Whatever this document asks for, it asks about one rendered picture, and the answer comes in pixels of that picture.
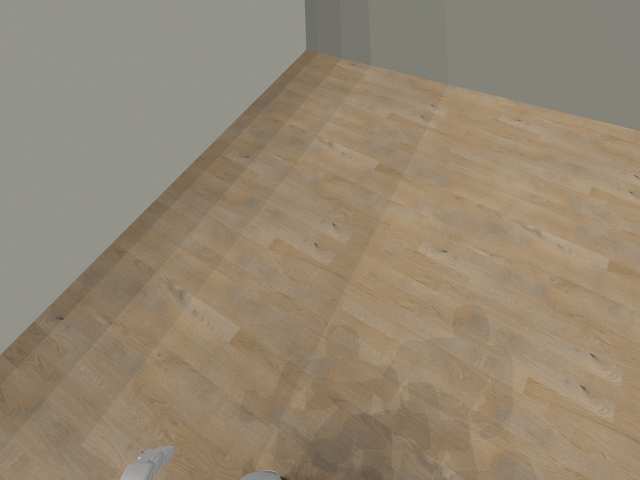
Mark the left robot shin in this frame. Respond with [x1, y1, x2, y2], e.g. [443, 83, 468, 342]
[261, 470, 281, 479]

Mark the left robot hand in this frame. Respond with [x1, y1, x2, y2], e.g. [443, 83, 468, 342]
[120, 445, 175, 480]

